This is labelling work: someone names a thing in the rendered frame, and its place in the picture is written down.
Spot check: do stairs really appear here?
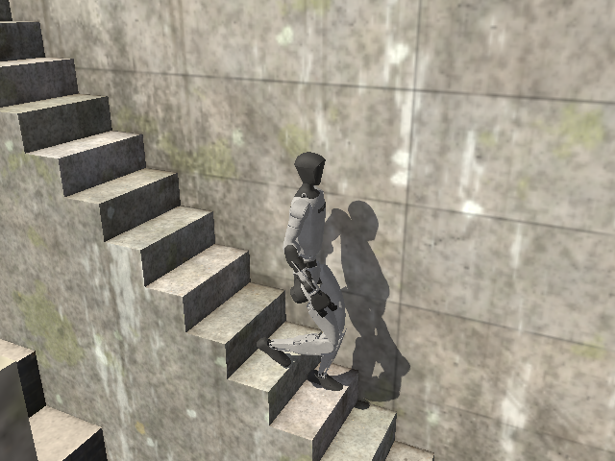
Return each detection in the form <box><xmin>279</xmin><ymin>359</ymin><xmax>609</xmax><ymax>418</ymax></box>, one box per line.
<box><xmin>0</xmin><ymin>0</ymin><xmax>434</xmax><ymax>461</ymax></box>

